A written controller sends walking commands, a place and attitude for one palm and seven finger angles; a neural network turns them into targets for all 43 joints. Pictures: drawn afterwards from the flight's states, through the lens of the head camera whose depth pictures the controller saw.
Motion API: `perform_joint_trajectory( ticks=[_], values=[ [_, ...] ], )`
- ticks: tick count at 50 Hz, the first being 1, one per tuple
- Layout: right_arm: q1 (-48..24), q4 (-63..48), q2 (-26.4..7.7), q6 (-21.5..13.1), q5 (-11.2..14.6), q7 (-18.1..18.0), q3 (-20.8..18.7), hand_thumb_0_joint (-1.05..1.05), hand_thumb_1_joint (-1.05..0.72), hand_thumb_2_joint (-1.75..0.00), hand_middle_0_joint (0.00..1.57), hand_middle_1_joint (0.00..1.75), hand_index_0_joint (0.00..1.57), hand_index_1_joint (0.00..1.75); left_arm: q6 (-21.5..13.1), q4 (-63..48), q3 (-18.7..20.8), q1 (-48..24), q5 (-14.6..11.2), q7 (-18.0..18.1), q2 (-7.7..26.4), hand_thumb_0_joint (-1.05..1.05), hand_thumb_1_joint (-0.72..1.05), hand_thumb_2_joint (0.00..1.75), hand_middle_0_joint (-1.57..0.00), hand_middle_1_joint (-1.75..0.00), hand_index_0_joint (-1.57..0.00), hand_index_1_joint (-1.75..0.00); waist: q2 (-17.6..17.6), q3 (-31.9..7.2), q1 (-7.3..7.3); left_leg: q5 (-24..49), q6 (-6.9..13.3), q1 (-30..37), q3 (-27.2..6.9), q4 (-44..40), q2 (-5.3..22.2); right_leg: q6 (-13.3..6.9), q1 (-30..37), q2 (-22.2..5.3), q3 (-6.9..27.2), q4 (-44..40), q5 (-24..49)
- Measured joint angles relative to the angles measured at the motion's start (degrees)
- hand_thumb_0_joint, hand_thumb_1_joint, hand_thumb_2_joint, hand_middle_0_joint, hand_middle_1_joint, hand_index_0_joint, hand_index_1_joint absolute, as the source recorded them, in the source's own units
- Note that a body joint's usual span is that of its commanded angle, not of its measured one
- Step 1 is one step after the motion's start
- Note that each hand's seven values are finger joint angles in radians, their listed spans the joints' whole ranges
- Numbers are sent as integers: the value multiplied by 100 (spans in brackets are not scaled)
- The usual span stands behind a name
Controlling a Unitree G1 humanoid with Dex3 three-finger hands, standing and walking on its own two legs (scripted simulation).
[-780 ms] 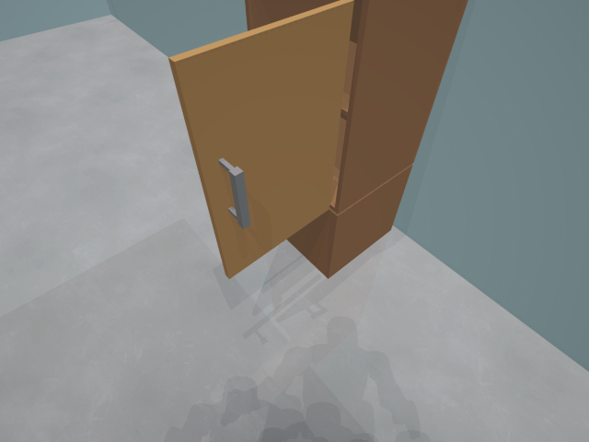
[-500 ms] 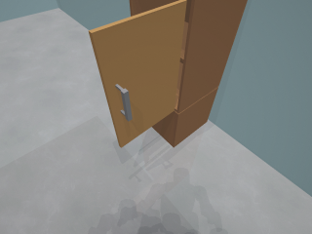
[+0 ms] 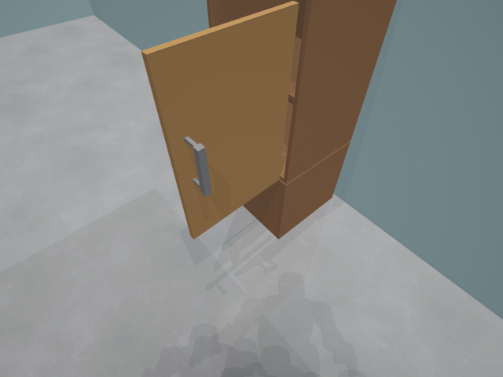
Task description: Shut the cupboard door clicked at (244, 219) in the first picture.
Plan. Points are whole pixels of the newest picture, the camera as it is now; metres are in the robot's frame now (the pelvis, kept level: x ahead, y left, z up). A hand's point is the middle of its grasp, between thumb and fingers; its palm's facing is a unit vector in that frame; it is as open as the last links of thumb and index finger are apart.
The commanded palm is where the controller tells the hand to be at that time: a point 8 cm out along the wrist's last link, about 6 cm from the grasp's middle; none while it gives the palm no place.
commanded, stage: look at it before walking up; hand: left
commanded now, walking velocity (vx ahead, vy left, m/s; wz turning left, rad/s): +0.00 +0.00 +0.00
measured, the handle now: (197, 167) +0.57 +0.16 -0.04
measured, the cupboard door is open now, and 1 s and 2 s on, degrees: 92 92 92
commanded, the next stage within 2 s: walk to a spot facing it in 0.06 s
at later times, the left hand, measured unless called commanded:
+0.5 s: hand out of the picture +0.04 +0.20 -0.18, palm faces -0.11 -0.96 -0.26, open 7.4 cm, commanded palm none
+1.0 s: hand out of the picture +0.08 +0.17 -0.18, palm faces -0.34 -0.91 -0.25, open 7.4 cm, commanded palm none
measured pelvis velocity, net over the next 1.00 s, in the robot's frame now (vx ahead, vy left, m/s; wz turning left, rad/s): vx -0.04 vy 0.00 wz -0.45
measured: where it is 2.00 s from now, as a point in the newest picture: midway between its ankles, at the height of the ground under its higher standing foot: outside the picture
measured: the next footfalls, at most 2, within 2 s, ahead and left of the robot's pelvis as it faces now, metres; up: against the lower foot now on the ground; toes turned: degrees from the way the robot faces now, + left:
left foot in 1.00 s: +0.05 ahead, +0.11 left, +0.00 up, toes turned -28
right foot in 1.28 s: -0.10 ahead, -0.15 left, +0.00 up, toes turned -37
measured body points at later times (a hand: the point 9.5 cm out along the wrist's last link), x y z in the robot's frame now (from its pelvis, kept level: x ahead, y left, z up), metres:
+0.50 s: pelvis -0.02 +0.00 -0.02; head +0.01 -0.02 +0.43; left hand +0.04 +0.25 -0.16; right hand +0.00 -0.26 -0.17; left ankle +0.01 +0.13 -0.75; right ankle -0.06 -0.09 -0.73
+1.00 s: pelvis -0.04 +0.00 -0.01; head +0.01 -0.01 +0.43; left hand +0.10 +0.22 -0.16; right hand -0.01 -0.29 -0.14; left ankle +0.01 +0.13 -0.75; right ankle -0.05 -0.11 -0.75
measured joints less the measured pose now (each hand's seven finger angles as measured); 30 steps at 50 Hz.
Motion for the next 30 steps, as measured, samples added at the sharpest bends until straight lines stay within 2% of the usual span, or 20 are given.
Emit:
perform_joint_trajectory(
  ticks=[12,22,26,28,29,30],
  values=[
    [28,-13,32,21,-7,-29,-4,0,-91,-90,20,30,20,30,49,-25,16,36,-4,19,-44,0,91,90,-21,-30,-20,-30,22,1,29,-16,-3,-52,54,67,24,2,-90,14,54,95,-9],
    [90,-536,359,180,-24,-104,-186,0,-91,-90,20,30,20,30,414,-476,228,278,53,-80,-245,0,91,90,-21,-30,-20,-30,-63,188,107,-515,-6,-565,604,1040,251,-13,-1030,177,564,1485,-462],
    [132,-678,377,158,-74,-103,-238,0,-91,-90,21,30,20,30,524,-694,327,226,68,-160,-324,0,91,90,-20,-30,-20,-30,-32,365,169,-600,-30,-665,867,1280,364,33,-1659,6,196,2860,-1287],
    [172,-708,333,192,-75,-97,-257,0,-91,-90,21,30,20,30,483,-830,354,264,82,-199,-376,0,91,90,-20,-30,-20,-30,91,381,196,-709,-109,-781,910,1550,508,47,-1579,-84,32,2544,-981],
    [191,-733,342,238,-53,-89,-270,0,-91,-90,21,30,20,30,421,-921,368,333,108,-203,-348,0,91,90,-21,-30,-20,-30,35,331,216,-985,-137,-958,909,1890,505,-31,-1532,-142,134,2187,-627],
    [156,-740,317,293,-29,-79,-296,0,-91,-90,21,30,20,30,375,-945,378,338,116,-176,-368,0,91,90,-21,-30,-20,-30,80,360,224,-1454,-151,-1174,683,2425,491,-95,-1599,-82,146,2257,-610]
  ],
)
